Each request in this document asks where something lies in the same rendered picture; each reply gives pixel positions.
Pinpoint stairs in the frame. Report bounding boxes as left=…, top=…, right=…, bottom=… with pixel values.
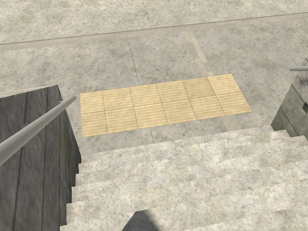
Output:
left=60, top=125, right=308, bottom=231

